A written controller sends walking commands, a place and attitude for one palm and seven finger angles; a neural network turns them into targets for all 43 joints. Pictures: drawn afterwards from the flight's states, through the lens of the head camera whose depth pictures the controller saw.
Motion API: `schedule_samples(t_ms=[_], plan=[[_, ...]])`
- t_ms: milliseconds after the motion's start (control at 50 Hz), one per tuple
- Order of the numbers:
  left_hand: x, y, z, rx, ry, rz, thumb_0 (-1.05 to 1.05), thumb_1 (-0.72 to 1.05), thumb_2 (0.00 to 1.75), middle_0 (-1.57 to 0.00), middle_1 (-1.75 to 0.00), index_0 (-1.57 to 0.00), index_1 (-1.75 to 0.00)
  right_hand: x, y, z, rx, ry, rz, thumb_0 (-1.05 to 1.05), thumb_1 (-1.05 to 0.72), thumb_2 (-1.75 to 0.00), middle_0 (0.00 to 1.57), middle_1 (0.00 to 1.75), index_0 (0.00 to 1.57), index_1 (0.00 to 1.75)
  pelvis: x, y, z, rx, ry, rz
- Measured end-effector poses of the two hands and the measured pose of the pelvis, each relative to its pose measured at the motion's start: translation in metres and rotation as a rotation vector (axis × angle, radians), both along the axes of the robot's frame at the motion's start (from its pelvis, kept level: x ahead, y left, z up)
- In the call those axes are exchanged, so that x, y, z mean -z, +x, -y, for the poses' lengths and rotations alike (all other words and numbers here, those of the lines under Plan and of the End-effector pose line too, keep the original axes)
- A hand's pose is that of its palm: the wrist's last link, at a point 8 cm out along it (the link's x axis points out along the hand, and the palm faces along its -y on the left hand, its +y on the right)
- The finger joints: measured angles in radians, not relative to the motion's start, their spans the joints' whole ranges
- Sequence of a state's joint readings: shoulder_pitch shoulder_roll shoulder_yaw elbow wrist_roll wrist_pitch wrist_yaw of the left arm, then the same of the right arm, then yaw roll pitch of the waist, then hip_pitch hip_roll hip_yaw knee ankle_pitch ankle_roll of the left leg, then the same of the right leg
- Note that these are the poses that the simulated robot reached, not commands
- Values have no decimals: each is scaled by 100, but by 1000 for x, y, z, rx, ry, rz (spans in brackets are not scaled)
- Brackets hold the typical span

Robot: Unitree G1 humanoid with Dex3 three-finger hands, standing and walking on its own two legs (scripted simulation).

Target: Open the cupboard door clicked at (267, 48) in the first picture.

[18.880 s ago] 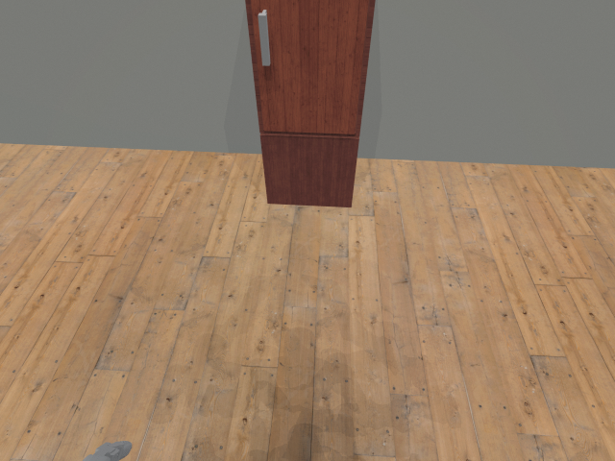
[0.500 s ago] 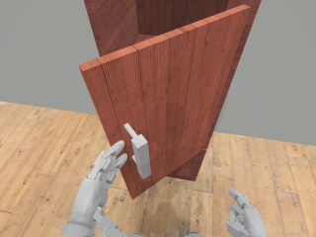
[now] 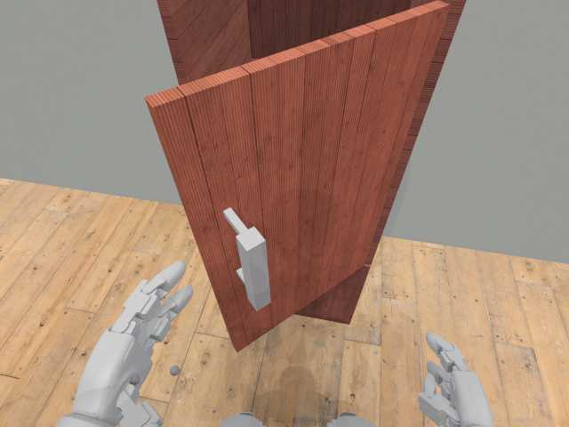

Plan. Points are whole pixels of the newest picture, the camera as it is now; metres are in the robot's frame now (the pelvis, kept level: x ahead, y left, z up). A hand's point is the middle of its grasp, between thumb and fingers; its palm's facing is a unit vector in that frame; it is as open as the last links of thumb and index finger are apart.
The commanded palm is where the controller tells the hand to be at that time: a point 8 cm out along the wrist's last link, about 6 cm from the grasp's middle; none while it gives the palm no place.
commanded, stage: draw the hand back to the body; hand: left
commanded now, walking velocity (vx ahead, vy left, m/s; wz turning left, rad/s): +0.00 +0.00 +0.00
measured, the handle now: (246, 261) +0.31 +0.07 +0.09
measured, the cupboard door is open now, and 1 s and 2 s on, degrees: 46 46 46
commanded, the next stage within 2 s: step back with the hand held close in 1.58 s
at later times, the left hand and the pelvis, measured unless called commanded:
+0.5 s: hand (109, 343) +0.18 +0.18 +0.14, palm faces -0.11 -0.99 -0.10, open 16.2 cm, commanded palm +0.15 +0.25 +0.16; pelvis +0.01 +0.02 +0.03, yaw +0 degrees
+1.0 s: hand (20, 275) +0.22 +0.26 +0.20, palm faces +0.36 -0.84 -0.40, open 11.5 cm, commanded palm +0.17 +0.30 +0.22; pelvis +0.04 +0.02 +0.07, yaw +0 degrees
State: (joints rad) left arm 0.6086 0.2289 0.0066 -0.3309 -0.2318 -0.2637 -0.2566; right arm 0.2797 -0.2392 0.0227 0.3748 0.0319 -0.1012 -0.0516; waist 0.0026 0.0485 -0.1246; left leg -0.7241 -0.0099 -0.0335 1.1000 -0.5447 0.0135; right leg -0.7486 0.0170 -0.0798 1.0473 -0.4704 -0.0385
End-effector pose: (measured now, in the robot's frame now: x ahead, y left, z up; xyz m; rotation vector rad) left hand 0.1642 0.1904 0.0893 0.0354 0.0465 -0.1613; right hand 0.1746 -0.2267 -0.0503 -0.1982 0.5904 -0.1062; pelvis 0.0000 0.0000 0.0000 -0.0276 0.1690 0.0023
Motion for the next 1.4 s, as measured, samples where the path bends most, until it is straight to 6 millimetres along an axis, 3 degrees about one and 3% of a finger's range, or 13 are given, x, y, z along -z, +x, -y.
schedule_samples(t_ms=[100, 220, 400, 520, 560, 660, 760, 960, 1240, 1300, 1400], plan=[[-6, 5, -4, 2, 9, 21, -2, -50, 30, -15, -30, -15, -30, -1, -6, -4, 10, 2, -5, 2, -90, -90, 20, 30, 20, 30, -2, -1, -2, 4, -2, 7], [-29, 5, -21, -27, 44, 50, -2, -50, 30, -16, -30, -15, -30, -8, -7, -9, 26, 22, 4, 2, -90, -90, 20, 30, 20, 30, -10, 4, -7, 4, -6, 33], [-41, 4, -37, -31, 43, 22, -1, -50, 30, -15, -30, -15, -30, -25, 5, -18, 2, 14, 53, 2, -90, -90, 20, 30, 20, 30, -21, 9, -14, 0, -13, 69], [-60, 4, -53, -53, 61, 64, -1, -47, 31, -16, -30, -15, -30, -38, 14, -25, -21, 9, 90, 2, -90, -90, 20, 30, 20, 30, -28, 14, -17, -5, -17, 94], [-68, 5, -59, -122, 145, 66, -1, -43, 33, -16, -30, -15, -30, -41, 17, -27, -24, -3, 89, 2, -90, -90, 20, 30, 20, 30, -32, 15, -17, 1, -14, 104], [-78, 3, -72, -330, 241, 37, -1, -31, 38, -16, -30, -16, -30, -47, 20, -34, -23, -9, 61, 2, -90, -90, 20, 30, 20, 30, -42, 19, -19, 3, -11, 125], [-88, 1, -84, -425, 316, 15, -1, -16, 45, -17, -30, -16, -30, -43, 20, -39, -39, -8, 3, 2, -90, -90, 20, 30, 20, 30, -52, 25, -21, 1, -4, 145], [-127, 13, -101, -513, 397, 115, -1, 18, 59, -18, -30, -18, -30, -41, 28, -40, -56, 6, -43, 2, -90, -90, 20, 30, 20, 30, -65, 35, -21, 4, 10, 189], [-162, 22, -115, -597, 431, 228, 0, 66, 80, -21, -30, -20, -31, -54, 44, -20, -52, -15, -35, 2, -90, -90, 20, 30, 20, 30, -75, 39, -9, 11, 15, 231], [-165, 22, -115, -611, 428, 236, 1, 75, 84, -21, -30, -20, -31, -54, 45, -16, -49, -11, -40, 2, -90, -90, 20, 30, 20, 30, -76, 38, -7, 13, 17, 235], [-152, 21, -108, -597, 401, 184, 1, 84, 88, -21, -30, -20, -30, -53, 40, -10, -41, -7, -59, 2, -90, -90, 20, 30, 20, 30, -77, 35, -3, 16, 18, 241]])
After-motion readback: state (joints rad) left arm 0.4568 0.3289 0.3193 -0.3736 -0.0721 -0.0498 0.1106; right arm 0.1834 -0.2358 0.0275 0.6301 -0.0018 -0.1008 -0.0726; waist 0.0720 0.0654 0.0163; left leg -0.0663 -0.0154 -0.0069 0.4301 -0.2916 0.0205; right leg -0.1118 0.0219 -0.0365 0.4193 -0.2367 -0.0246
